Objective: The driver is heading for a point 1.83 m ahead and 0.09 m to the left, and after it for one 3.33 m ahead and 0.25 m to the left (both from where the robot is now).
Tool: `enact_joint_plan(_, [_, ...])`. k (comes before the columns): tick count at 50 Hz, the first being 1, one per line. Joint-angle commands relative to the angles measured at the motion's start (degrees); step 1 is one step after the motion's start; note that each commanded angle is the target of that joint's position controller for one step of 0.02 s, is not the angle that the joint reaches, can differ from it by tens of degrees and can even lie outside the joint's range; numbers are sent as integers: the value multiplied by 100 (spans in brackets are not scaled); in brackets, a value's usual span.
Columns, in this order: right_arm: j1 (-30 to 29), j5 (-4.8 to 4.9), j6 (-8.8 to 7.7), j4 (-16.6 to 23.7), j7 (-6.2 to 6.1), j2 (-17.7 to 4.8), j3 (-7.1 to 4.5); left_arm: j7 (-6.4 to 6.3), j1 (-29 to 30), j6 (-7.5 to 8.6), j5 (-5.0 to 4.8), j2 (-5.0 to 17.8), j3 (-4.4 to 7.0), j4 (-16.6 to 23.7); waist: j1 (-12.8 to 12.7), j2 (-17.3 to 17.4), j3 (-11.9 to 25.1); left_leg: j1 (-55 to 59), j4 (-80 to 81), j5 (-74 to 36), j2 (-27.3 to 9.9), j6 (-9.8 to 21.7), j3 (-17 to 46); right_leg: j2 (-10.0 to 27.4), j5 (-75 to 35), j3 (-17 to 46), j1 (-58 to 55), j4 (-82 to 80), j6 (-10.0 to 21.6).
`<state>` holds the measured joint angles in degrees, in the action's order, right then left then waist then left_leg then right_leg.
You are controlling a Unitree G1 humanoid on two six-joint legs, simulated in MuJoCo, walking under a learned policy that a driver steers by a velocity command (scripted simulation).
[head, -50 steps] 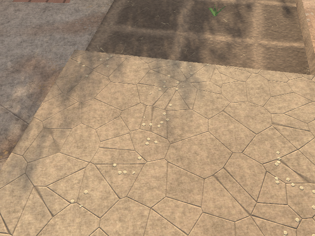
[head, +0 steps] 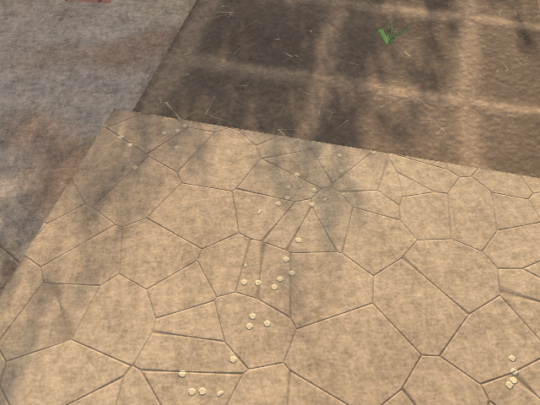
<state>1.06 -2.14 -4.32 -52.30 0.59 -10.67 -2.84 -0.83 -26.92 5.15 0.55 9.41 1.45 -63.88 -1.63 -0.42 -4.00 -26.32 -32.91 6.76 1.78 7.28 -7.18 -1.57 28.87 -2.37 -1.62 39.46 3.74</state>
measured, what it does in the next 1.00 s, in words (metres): walks ahead: right foot, then left foot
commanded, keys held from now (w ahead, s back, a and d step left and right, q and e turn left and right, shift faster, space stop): w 0.22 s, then no key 0.48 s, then w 0.30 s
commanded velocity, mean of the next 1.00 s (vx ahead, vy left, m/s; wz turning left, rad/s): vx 0.29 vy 0.00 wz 0.00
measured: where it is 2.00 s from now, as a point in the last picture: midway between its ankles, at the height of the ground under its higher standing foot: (300, 278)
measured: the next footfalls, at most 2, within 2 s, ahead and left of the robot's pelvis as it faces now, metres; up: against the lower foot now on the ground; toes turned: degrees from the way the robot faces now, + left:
right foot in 0.48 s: +0.41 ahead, -0.08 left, +0.00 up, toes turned -3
left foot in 0.92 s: +0.33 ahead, +0.10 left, +0.00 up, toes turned +3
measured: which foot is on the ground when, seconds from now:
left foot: down 0.00-0.48, up 0.50-0.90, down 0.92-1.00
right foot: up 0.00-0.46, down 0.48-0.92, up 0.94-1.00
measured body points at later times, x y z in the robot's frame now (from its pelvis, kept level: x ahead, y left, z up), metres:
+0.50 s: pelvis +0.26 -0.01 +0.01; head +0.29 -0.01 +0.46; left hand +0.40 +0.21 -0.12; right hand +0.18 -0.23 -0.14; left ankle +0.12 +0.06 -0.71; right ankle +0.37 -0.07 -0.72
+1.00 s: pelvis +0.33 +0.01 +0.03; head +0.32 +0.02 +0.48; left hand +0.37 +0.26 -0.13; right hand +0.28 -0.22 -0.12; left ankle +0.29 +0.09 -0.72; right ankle +0.37 -0.08 -0.69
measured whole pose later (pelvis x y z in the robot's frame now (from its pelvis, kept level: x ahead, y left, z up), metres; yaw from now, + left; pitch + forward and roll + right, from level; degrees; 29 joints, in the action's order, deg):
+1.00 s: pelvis +0.33 +0.01 +0.03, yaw +1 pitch +0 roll -1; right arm 24.2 -1.4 -2.2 -63.6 -1.7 -8.5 -1.5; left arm 0.2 -15.7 -0.1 1.0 11.8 3.5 -59.5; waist 1.6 -0.8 2.9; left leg -6.5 -21.5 15.8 1.0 4.3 -2.9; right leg -2.0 18.6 -3.7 22.1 39.7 4.2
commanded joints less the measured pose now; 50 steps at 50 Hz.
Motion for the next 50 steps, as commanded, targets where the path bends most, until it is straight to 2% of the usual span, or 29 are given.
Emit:
enact_joint_plan(1, [1978,109,76,-395,-5,-1248,-371,59,-241,15,-26,638,156,423,586,543,1298,3795,2024,2459,-2298,1101,4564,50,-349,647,3761,4033,285])
enact_joint_plan(2, [1405,158,55,-273,8,-871,-260,92,338,39,8,713,189,615,445,294,548,2878,2154,2212,-2132,899,3598,310,-983,576,3820,3730,304])
enact_joint_plan(3, [1213,129,-2,-284,25,-613,-185,103,533,54,19,607,181,649,294,44,251,2251,2316,1394,-1888,750,2995,493,-1300,562,3569,3406,295])
enact_joint_plan(5, [1339,129,-93,-448,-28,-324,-72,150,372,-77,152,397,163,603,-2,176,183,1615,2431,376,-1491,495,2118,691,-1422,540,2998,2902,173])
enact_joint_plan(8, [1819,131,-193,-621,-73,-495,-66,204,601,-229,166,333,168,709,-73,223,108,1553,2548,-371,-1334,506,1617,751,-1561,361,3163,2493,2])
enact_joint_plan(11, [2169,146,-189,-667,-69,-610,-59,235,1434,-294,153,443,175,1007,80,236,-127,1782,2745,-577,-1239,454,1379,869,-2154,189,3856,1864,-160])
enact_joint_plan(16, [2611,144,-166,-805,-105,-486,62,183,2148,-249,30,222,41,1196,265,409,-55,2028,2079,-3896,-893,45,511,437,-2854,-330,3237,195,-226])
enact_joint_plan(19, [2798,103,-106,-911,-164,-472,98,114,2264,-223,17,288,12,1173,366,608,70,2537,1721,-4216,-962,18,508,216,-2938,-369,2990,-297,-117])
enact_joint_plan(22, [2567,64,-69,-903,-238,-529,86,21,1653,-118,60,517,80,946,83,692,247,2865,927,-4732,-1141,67,691,6,-2440,-249,2316,-789,118])
enact_joint_plan(23, [2442,102,-57,-901,-248,-571,72,-12,1135,-44,85,577,120,755,-185,540,390,2909,302,-4524,-1067,-6,674,-30,-2802,-226,1811,-1384,202])
enact_joint_plan(24, [2459,169,-69,-877,-249,-581,71,-41,607,57,158,750,167,587,-372,269,697,2486,-503,-3541,-877,-151,603,368,-4488,82,871,-1707,289])
enact_joint_plan(25, [2880,283,-69,-782,-272,-293,139,-48,33,95,261,1189,258,489,-277,-508,1483,1444,-1984,-496,-456,-312,381,1761,-7731,1176,-658,-976,748])
enact_joint_plan(26, [3689,504,55,-1037,-259,17,172,-13,134,14,74,1074,221,518,-46,-1128,2393,728,-3287,3158,263,-441,562,2740,-8819,2414,-1298,-1034,1815])
enact_joint_plan(27, [3293,269,179,-1082,-273,-354,70,27,523,-66,-99,844,171,650,-2,-352,2012,658,-3410,2964,50,-469,1016,2435,-7298,2200,-480,-1464,1744])
enact_joint_plan(28, [2718,99,219,-933,-238,-316,50,5,1062,-116,-93,652,104,727,87,-340,1169,439,-3325,2695,-43,-506,999,2175,-6039,1887,325,-1871,1554])
enact_joint_plan(29, [2428,26,260,-897,-210,-209,55,-32,1333,-143,-49,427,19,745,209,-172,675,522,-2959,2383,-210,-556,1040,1923,-5293,1558,995,-2211,1312])
enact_joint_plan(30, [2321,-3,329,-885,-190,-147,60,-85,1449,-160,-27,348,-22,738,327,-243,448,787,-2548,2147,-310,-618,1028,1680,-4868,1234,1491,-2418,1109])
enact_joint_plan(33, [2633,43,518,-1097,-218,83,131,-99,1364,-152,57,436,-43,628,497,-353,600,1433,-1663,1926,-228,-725,776,1328,-4224,792,1868,-2511,835])
enact_joint_plan(35, [2425,70,603,-1099,-280,34,145,-81,1253,-154,68,576,-27,584,417,-418,630,1457,-1083,1849,-242,-733,728,1315,-3229,865,1836,-2615,783])
enact_joint_plan(36, [2350,55,612,-1089,-279,-20,148,-62,1120,-186,49,710,24,540,346,-522,681,1441,-968,1791,-221,-711,637,1293,-1950,1002,1832,-2818,775])
enact_joint_plan(38, [2143,-5,565,-977,-214,-231,109,-26,968,-325,1,1021,178,505,260,-794,504,1150,-1105,1895,-164,-623,434,1408,245,1466,1899,-3289,792])
enact_joint_plan(39, [2028,-14,525,-924,-171,-271,98,-21,943,-388,-2,1003,205,509,245,-743,374,1056,-1125,1945,-190,-574,398,1501,714,1623,1980,-3442,797])
enact_joint_plan(42, [2073,10,396,-905,-110,-54,135,-20,999,-457,-27,933,259,517,345,-436,132,1344,-621,1895,-185,-396,321,1525,877,1594,2292,-3526,751])
enact_joint_plan(45, [2869,41,297,-1207,-153,81,149,-23,1324,-506,-102,886,318,604,674,-222,-132,2377,1051,1431,-24,-88,173,1146,1100,1143,2888,-2958,525])
enact_joint_plan(46, [3183,12,248,-1284,-203,-81,125,-5,1517,-499,-104,667,281,722,754,283,-266,2779,1794,2030,-447,63,837,821,951,774,3429,-2106,349])
enact_joint_plan(47, [3472,-5,196,-1278,-255,-349,97,33,1567,-464,-95,178,170,856,717,1371,12,3286,2670,3315,-1742,245,2606,194,525,-48,4061,-220,130])
enact_joint_plan(48, [3173,93,205,-1214,-279,-900,-64,73,1797,-446,37,349,204,1019,591,1490,-712,2430,3295,4305,-2405,559,3774,-75,-356,-143,4702,407,45])
enact_joint_plan(49, [2698,111,180,-1084,-297,-718,-41,159,1893,-401,148,590,240,1064,314,894,-945,1934,3359,4046,-2254,537,3539,257,-982,249,4500,774,19])
enact_joint_plan(50, [2435,142,116,-983,-267,-627,-23,230,1785,-353,131,628,267,1016,147,717,-776,1998,3334,3426,-1993,384,3101,268,-1297,289,4410,844,-33])
Velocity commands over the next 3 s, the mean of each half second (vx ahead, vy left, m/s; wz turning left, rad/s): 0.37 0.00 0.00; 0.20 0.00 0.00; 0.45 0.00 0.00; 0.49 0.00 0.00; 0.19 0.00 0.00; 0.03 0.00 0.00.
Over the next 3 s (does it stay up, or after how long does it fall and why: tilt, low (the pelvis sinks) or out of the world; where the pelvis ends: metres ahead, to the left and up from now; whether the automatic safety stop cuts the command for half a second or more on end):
stays up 1.02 -0.04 0.03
